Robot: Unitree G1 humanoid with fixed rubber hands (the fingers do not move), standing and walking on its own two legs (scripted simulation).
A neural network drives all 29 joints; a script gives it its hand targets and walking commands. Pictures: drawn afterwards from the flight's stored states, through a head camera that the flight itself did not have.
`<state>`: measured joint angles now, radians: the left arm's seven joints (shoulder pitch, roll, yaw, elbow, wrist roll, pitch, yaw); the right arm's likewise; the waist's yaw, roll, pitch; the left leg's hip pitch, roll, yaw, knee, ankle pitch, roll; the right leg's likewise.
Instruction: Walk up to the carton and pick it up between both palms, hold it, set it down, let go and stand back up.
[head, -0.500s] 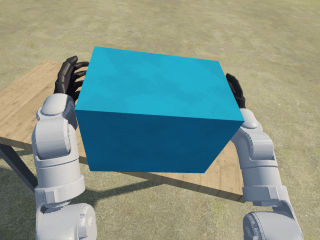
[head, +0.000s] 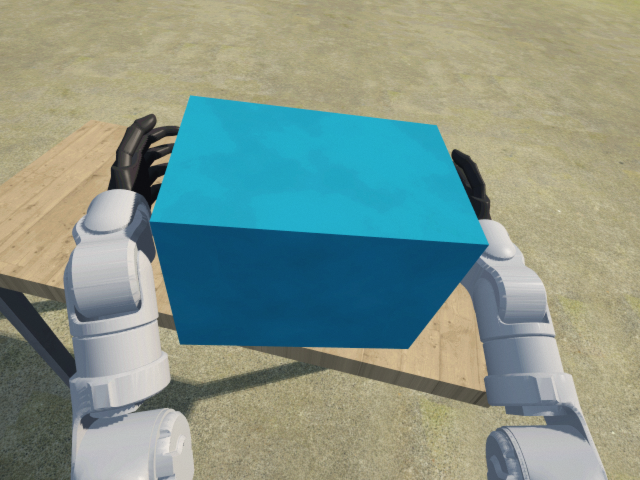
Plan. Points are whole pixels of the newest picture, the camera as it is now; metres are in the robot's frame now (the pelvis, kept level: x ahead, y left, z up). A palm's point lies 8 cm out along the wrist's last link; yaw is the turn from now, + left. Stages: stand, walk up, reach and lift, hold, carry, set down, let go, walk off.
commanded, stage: hold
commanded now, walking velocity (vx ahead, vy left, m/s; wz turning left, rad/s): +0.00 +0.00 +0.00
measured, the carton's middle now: (309, 234) +0.34 +0.01 +0.16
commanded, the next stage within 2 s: set down in 0.62 s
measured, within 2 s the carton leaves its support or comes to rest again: neither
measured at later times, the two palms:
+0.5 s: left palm (135, 191) +0.35 +0.19 +0.21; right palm (468, 218) +0.35 -0.18 +0.18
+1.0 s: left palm (131, 176) +0.36 +0.19 +0.23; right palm (462, 213) +0.36 -0.18 +0.18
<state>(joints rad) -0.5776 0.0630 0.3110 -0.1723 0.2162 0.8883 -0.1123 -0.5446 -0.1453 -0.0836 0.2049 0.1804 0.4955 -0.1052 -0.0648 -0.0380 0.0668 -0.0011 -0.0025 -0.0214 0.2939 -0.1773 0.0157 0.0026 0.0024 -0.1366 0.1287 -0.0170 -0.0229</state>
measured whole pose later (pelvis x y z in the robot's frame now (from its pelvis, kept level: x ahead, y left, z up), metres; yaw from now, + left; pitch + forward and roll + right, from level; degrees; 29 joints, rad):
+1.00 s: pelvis +0.01 +0.00 +0.00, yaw +1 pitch -10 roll -1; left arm -0.60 0.06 0.32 -0.02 0.26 0.65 -0.17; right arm -0.54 -0.10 -0.13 0.31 0.06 0.29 -0.08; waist -0.06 -0.02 0.10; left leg 0.07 -0.01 -0.03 0.29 -0.19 0.02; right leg 0.08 0.00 -0.15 0.14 -0.04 -0.01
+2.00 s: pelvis +0.04 +0.02 +0.00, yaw +0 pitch -7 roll -2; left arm -0.48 0.01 0.20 0.10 0.24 0.46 -0.04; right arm -0.43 -0.15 -0.13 0.49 0.06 0.05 -0.05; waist -0.08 -0.02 0.12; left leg 0.05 -0.02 -0.01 0.31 -0.24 0.04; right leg 0.07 -0.01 -0.13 0.11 -0.06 0.02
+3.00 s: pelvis +0.03 +0.01 +0.00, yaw +2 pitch +4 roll -2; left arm -0.67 0.04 0.33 0.65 0.22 0.15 -0.08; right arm -0.55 -0.04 -0.39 0.70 -0.23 -0.03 0.01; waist -0.10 0.03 0.00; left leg -0.17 -0.02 -0.06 0.30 -0.19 0.03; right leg -0.14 -0.02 -0.17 0.12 -0.04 0.00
